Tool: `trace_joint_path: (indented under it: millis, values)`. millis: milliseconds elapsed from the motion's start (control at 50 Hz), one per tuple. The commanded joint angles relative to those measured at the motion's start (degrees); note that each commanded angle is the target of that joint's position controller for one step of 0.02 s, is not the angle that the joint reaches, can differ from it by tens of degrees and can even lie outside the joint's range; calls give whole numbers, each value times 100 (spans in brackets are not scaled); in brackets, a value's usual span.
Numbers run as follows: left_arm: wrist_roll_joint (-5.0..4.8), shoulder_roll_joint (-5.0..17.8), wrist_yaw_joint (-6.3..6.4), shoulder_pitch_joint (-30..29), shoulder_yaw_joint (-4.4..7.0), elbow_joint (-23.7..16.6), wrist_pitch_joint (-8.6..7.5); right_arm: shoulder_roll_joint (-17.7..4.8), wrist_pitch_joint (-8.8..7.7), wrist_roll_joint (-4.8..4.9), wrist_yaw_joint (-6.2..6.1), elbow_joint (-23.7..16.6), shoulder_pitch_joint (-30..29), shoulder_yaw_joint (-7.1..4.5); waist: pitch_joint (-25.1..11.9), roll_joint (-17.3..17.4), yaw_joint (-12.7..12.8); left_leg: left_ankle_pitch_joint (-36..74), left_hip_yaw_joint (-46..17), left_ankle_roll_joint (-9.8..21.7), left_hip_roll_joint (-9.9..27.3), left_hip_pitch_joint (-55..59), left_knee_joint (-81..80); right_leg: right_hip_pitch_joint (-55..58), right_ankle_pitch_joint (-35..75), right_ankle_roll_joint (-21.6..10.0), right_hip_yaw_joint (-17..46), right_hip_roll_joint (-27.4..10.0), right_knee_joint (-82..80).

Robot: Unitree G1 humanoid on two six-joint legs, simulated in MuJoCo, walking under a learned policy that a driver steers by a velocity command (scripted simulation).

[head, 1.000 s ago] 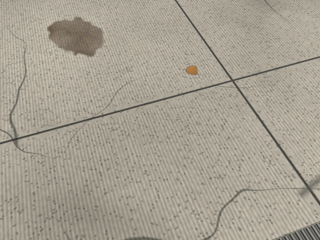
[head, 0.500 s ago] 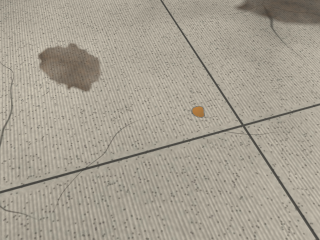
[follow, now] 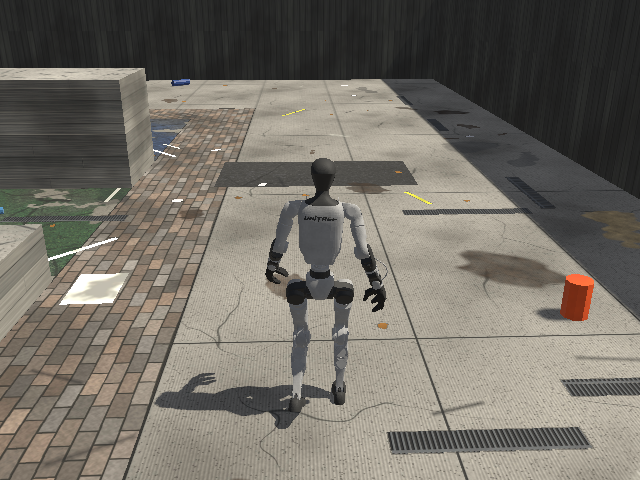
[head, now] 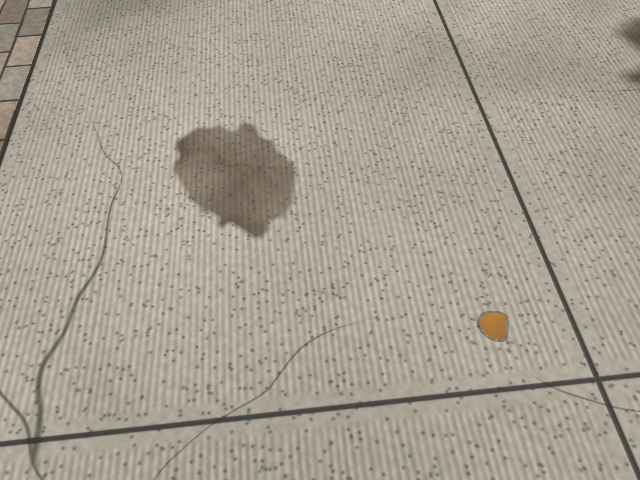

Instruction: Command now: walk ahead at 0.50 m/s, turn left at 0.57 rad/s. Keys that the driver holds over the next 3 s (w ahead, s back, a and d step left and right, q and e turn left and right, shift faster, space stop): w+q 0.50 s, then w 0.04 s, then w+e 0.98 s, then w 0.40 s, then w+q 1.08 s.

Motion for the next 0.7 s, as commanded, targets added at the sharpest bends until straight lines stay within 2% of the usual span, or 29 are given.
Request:
trace_joint_path:
  millis: [20,40,100,200,260,340,380,400,420,440,460,480,500,520,540,560,580,620,660,700]
  values:
    - [-36,533,25,747,187,-55,-63,-356,44,-129,135,-438,-84,-52,-120,-757,366,458,17,-124,696,-1748,468,1563,-125,-576,1767,-1625,-1768]
    - [-67,556,12,829,199,18,-109,-322,103,-146,179,-430,-79,-41,-111,-812,333,562,80,-160,707,-1690,494,1491,386,-552,1424,-1514,-1811]
    - [-146,638,-43,1061,252,150,-228,-246,176,-139,266,-628,-442,-14,-170,-743,304,917,126,-227,765,-2007,476,1624,1282,-668,884,-1586,-1927]
    - [-134,678,-62,1313,295,344,-207,-128,183,-126,356,-958,-1345,70,93,-652,438,1797,329,-325,858,-2432,-437,1761,1622,-671,17,-1487,-2105]
    - [-140,761,-57,1437,325,441,-192,-17,145,-123,429,-1148,-1907,157,239,-669,575,2232,634,-223,862,-2079,-1462,1776,1679,-570,-424,-1456,-2090]
    - [-124,935,-3,1736,376,629,-92,-65,138,-166,445,-1355,-2318,177,339,-660,677,1651,1070,83,694,-1742,-2276,2328,2498,-437,-776,-1630,-1723]
    - [-110,1104,35,1789,405,699,-15,-145,139,-205,379,-1329,-2080,132,98,-772,525,1021,1322,315,322,-1145,-2493,2571,4361,-350,-1038,-1655,-888]
    - [-111,1194,48,1808,419,720,36,-233,114,-224,333,-1214,-1623,78,-211,-784,315,797,1374,463,78,-600,-2632,2616,5067,-333,-1133,-1649,-77]
    - [-141,1217,56,1752,411,685,81,-355,59,-266,266,-938,-731,-11,-727,-600,-98,1004,1313,640,-121,562,-3067,2205,4815,-230,-1280,-1551,1157]
    - [-109,1043,42,1767,355,503,80,-795,40,-306,161,-692,216,-173,-1396,-24,-462,417,119,917,694,2118,-3285,968,2929,-56,-1300,-1406,2845]
    - [-97,392,-87,1904,223,55,55,-1489,67,-183,90,-811,-32,-323,-1765,1371,30,482,-2971,1647,2360,3670,-3752,-1597,-2160,299,-993,-283,4739]
    - [-35,885,-88,1138,315,-85,25,-1401,117,-9,55,-880,283,-339,-1870,423,-449,1032,-3699,1754,2457,3649,-4275,-2185,-1940,284,160,-204,5155]
    - [-137,801,-107,828,291,-200,-25,-1208,122,4,3,-727,52,-288,-1053,205,-246,1770,-2677,1649,2298,3079,-4267,-2442,-1288,229,264,-504,4962]
    - [-154,701,-95,968,235,-96,-71,-837,95,16,-23,-673,-176,-183,-546,-64,36,2611,-2022,1431,2055,2248,-4327,-2101,-932,207,207,-702,4385]
    - [-100,670,-93,1081,232,-3,-23,-634,48,15,-37,-688,-428,-112,-341,-143,279,3087,-1555,1238,1757,1674,-4413,-1691,-882,226,219,-820,4000]
    - [-26,627,-113,1377,211,115,84,-423,-1,23,-38,-706,-640,-27,-360,-66,503,3372,-1167,1132,1579,1276,-4547,-1255,-863,258,216,-879,3774]
    - [11,579,-144,1546,205,219,184,-310,-77,28,-15,-675,-640,29,-422,3,570,3626,-946,1086,1510,1059,-4661,-973,-833,276,155,-869,3629]
    - [-17,497,-211,1528,207,284,274,-382,-194,39,15,-492,-431,25,-321,32,582,3770,-615,1026,1409,917,-4910,-973,-526,284,51,-836,3359]
    - [-63,468,-247,1111,212,211,304,-475,-243,24,28,-355,-222,8,-60,56,450,3574,-409,877,1388,991,-5157,-1368,-19,256,52,-878,3017]
    - [-92,478,-263,701,226,135,311,-462,-262,17,27,-244,-35,24,119,66,304,3482,-207,697,1372,1239,-5284,-1758,410,217,109,-848,2646]
Next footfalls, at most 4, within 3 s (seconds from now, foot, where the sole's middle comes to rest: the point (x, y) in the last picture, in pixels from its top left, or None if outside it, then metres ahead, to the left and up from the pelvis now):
0.42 left None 0.34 0.15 -0.77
1.00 right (279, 389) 0.68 0.10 -0.77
1.50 left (200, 289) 0.97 0.30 -0.77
1.98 right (302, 225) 1.16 0.03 -0.77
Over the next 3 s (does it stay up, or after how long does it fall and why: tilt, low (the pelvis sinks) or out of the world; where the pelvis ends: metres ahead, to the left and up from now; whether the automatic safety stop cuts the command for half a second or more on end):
stays up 1.58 0.16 0.00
